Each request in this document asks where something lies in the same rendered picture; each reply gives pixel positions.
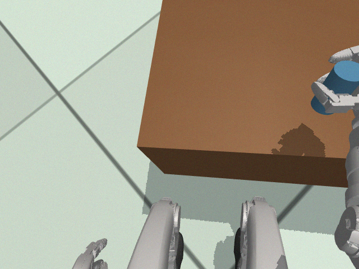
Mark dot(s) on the right robot arm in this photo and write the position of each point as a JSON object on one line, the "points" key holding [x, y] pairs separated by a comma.
{"points": [[347, 233]]}

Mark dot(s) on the right robot hand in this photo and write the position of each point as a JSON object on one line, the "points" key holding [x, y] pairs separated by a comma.
{"points": [[338, 103]]}

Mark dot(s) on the left robot hand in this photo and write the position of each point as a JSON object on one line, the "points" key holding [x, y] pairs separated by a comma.
{"points": [[86, 260]]}

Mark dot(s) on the can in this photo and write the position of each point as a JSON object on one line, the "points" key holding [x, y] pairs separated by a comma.
{"points": [[342, 79]]}

